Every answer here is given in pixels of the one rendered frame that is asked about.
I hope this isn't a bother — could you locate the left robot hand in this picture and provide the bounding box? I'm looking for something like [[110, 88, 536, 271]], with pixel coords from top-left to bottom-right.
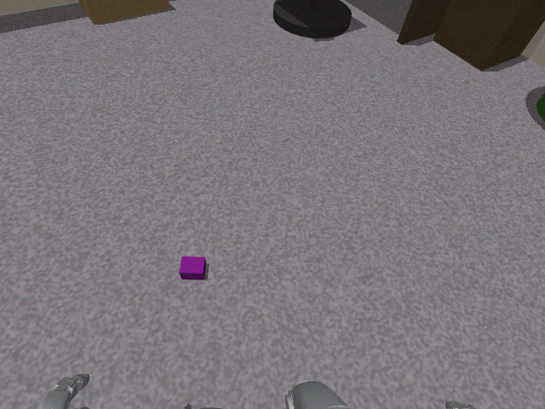
[[37, 373, 89, 409]]

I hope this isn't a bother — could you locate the office chair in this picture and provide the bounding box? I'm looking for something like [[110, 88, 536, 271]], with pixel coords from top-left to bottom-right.
[[273, 0, 352, 38]]

